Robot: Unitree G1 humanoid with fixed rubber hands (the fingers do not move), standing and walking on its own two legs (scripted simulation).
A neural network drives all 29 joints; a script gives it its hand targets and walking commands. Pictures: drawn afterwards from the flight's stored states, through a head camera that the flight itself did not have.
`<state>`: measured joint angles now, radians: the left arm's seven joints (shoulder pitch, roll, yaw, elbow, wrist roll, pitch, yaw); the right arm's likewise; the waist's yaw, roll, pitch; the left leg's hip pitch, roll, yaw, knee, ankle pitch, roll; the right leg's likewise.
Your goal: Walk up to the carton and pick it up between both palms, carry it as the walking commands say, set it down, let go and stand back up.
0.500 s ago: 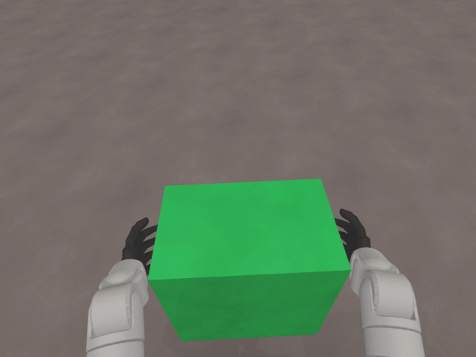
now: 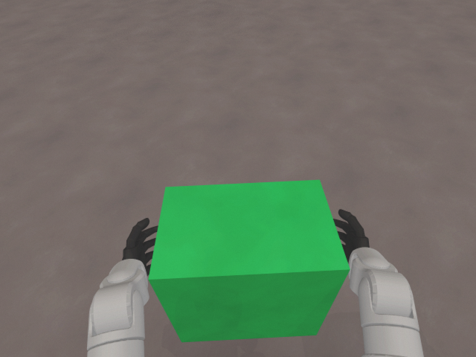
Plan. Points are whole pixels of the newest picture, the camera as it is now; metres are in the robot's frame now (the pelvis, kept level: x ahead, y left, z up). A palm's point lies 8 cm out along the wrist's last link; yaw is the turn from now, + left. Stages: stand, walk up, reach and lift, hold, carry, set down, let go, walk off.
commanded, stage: carry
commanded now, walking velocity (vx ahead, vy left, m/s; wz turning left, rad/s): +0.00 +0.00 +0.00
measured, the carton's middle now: (246, 266) +0.30 +0.00 -0.03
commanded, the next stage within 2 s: none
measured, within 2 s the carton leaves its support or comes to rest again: neither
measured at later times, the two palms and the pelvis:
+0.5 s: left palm (143, 280) +0.23 +0.15 +0.08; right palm (395, 275) +0.22 -0.21 +0.08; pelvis -0.01 -0.03 -0.01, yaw -1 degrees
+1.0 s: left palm (176, 314) +0.17 +0.09 +0.09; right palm (444, 293) +0.19 -0.27 +0.08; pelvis -0.05 -0.09 +0.00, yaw +1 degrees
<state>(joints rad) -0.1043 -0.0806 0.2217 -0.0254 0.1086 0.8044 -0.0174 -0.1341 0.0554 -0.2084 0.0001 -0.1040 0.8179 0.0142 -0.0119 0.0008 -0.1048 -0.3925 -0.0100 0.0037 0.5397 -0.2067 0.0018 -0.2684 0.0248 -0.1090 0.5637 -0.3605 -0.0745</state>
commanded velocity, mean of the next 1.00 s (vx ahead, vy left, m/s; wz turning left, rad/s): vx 0.00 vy -0.18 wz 0.00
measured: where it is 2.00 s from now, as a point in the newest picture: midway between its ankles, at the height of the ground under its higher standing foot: outside the picture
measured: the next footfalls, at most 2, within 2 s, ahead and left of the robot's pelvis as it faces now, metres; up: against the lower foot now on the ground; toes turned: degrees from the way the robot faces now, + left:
left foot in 1.14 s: -0.06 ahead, +0.03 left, +0.00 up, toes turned +12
right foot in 1.38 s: +0.01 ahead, -0.34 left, +0.00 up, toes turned -5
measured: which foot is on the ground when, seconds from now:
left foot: down 0.00-0.76, up 0.78-1.00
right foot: down 0.00-1.00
